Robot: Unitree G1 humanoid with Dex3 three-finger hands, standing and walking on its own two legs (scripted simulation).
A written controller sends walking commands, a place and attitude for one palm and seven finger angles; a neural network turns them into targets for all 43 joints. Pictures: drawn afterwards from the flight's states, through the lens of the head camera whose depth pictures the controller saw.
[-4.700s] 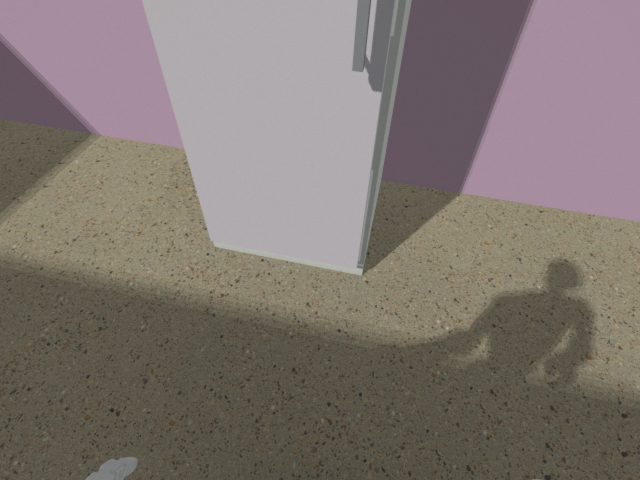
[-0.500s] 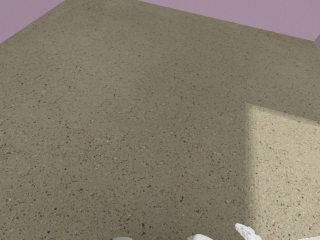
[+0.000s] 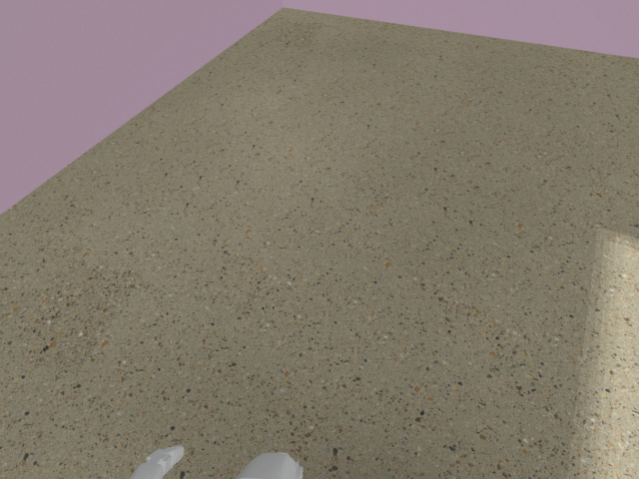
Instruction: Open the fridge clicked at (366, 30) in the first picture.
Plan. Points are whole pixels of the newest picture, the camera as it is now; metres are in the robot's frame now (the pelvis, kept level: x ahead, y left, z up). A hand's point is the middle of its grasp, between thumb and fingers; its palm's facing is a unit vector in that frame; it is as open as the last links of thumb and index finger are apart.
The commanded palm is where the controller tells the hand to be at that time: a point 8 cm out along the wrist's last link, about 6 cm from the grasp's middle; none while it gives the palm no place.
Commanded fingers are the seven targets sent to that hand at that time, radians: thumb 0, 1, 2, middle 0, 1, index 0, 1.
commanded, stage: walk to a spot facing it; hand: right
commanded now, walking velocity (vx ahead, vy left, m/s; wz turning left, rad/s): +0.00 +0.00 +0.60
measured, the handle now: out of the picture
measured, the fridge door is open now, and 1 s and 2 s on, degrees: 0 0 0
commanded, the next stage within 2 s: turn to face it in 0.78 s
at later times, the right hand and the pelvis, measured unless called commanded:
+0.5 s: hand out of the picture +0.15 -0.10 -0.14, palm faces -0.25 +0.93 -0.28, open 7.4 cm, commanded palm none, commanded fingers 0.00 -0.90 -0.90 0.20 0.30 0.20 0.30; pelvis -0.01 +0.06 +0.00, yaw +17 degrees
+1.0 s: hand out of the picture +0.14 -0.13 -0.20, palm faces -0.34 +0.93 -0.16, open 7.4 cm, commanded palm none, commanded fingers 0.00 -0.90 -0.90 0.20 0.30 0.20 0.30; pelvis +0.14 +0.05 -0.02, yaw +27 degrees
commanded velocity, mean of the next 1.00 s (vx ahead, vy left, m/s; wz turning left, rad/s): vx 0.15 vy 0.00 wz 0.30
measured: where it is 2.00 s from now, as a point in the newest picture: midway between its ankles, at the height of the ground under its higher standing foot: outside the picture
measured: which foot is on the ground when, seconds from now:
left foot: up 0.00-0.34, down 0.36-0.96, up 0.98-1.00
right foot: down 0.00-0.36, up 0.38-0.94, down 0.96-1.00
